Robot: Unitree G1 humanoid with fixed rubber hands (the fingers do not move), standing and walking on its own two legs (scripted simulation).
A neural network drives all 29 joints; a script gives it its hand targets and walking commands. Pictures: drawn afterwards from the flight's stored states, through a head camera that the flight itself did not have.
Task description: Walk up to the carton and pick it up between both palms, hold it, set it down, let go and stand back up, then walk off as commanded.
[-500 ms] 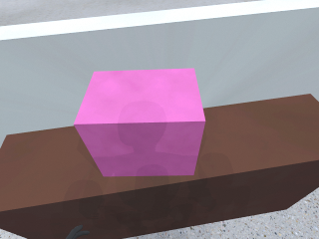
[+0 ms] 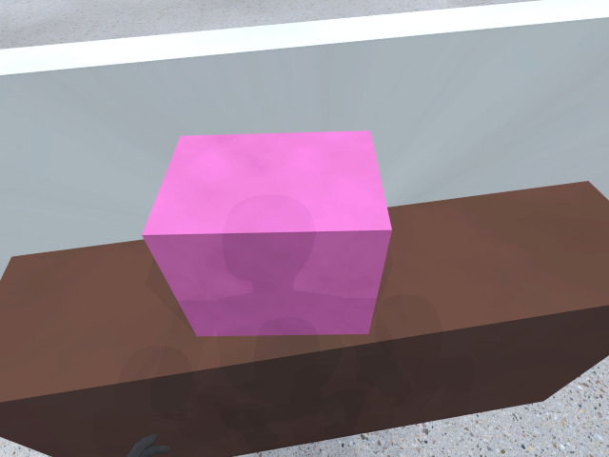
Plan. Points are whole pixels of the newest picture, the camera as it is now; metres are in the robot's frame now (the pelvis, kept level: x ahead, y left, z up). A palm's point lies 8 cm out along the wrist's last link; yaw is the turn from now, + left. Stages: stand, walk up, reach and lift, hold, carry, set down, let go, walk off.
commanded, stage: walk off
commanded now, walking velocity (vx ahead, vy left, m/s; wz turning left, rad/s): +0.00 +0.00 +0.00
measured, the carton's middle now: (278, 239) +0.46 +0.05 +0.01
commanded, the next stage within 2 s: none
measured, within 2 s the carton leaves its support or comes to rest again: neither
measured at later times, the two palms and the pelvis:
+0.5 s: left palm out of the picture -0.01 +0.26 -0.13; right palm out of the picture -0.02 -0.30 -0.17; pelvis -0.10 -0.03 -0.04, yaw +1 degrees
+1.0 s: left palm out of the picture -0.15 +0.29 -0.16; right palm out of the picture -0.15 -0.30 -0.13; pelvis -0.23 -0.01 -0.04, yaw +3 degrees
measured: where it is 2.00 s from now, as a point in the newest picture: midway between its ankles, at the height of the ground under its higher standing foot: outside the picture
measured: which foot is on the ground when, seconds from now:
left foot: down 0.00-0.42, up 0.44-0.78, down 0.80-1.00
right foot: down 0.00-0.22, up 0.24-0.40, down 0.42-0.84, up 0.86-1.00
